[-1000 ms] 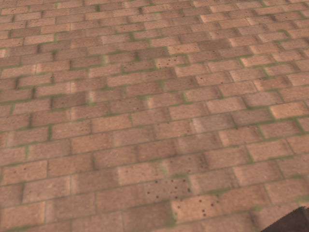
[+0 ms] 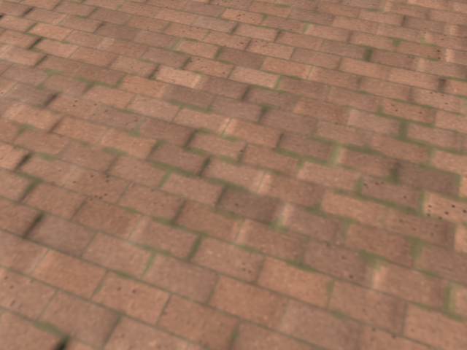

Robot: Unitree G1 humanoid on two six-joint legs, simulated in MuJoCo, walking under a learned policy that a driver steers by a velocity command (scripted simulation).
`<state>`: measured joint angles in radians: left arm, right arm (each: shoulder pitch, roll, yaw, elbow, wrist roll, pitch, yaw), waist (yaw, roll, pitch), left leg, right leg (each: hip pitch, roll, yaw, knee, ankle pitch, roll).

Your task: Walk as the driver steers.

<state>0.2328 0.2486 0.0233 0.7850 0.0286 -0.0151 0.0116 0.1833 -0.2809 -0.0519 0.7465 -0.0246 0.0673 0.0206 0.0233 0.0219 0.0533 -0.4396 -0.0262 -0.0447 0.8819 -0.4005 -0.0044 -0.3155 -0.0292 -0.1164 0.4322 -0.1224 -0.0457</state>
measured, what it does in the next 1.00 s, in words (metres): walks ahead: left foot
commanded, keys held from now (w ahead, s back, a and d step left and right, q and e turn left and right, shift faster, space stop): no key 0.58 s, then w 0.42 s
